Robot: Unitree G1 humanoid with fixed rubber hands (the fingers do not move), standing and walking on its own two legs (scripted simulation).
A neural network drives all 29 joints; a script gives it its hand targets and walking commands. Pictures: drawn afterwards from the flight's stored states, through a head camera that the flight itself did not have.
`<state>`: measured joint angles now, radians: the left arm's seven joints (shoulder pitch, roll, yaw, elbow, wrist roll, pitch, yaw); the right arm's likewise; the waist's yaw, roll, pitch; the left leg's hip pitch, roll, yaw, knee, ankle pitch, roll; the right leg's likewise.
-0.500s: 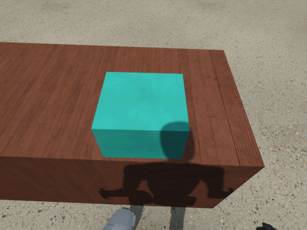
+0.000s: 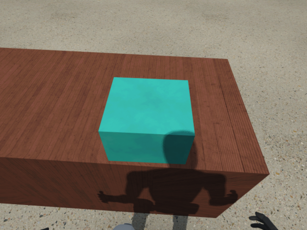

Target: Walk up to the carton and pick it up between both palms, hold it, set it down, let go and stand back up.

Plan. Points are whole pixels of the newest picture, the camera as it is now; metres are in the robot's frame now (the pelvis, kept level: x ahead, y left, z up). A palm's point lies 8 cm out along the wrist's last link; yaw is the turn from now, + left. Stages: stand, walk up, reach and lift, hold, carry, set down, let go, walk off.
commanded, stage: walk up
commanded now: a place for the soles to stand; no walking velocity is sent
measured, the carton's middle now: (148, 119) +0.47 +0.05 -0.03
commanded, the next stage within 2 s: none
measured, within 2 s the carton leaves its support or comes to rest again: neither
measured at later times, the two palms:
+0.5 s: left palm out of the picture +0.03 +0.34 -0.08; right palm out of the picture +0.09 -0.24 -0.05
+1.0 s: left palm out of the picture +0.01 +0.33 -0.07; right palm out of the picture +0.07 -0.25 -0.05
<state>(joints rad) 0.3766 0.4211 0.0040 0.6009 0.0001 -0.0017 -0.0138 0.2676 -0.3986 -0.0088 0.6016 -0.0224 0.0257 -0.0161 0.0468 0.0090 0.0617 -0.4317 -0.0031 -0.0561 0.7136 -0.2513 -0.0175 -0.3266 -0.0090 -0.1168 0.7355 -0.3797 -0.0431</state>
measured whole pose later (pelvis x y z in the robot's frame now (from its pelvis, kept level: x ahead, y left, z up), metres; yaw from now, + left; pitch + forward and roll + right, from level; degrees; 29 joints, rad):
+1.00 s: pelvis -0.06 +0.03 +0.01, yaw +0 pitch -3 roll -3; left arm 0.38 0.42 0.00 0.60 0.00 0.00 -0.01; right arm 0.27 -0.38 -0.01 0.61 -0.02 0.03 0.03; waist 0.04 0.01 0.05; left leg -0.43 -0.01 -0.06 0.59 -0.22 0.02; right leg -0.32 -0.01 -0.12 0.60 -0.36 -0.04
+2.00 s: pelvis +0.03 -0.03 +0.01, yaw +3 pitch +1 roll +2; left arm 0.39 0.41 0.01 0.60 0.00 -0.01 -0.01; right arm 0.33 -0.41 -0.01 0.62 -0.02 0.03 0.01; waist 0.02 0.03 0.05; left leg -0.54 0.01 -0.09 0.88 -0.34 0.00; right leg -0.33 -0.01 -0.08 0.65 -0.35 -0.06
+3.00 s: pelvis +0.01 +0.00 +0.01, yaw +3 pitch +0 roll +0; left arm 0.38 0.40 0.01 0.60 0.00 -0.02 -0.01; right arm 0.24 -0.36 -0.01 0.65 -0.02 0.03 0.02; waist 0.02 0.01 0.00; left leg -0.39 0.00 -0.05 0.59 -0.20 -0.02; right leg -0.31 -0.01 -0.07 0.61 -0.30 -0.02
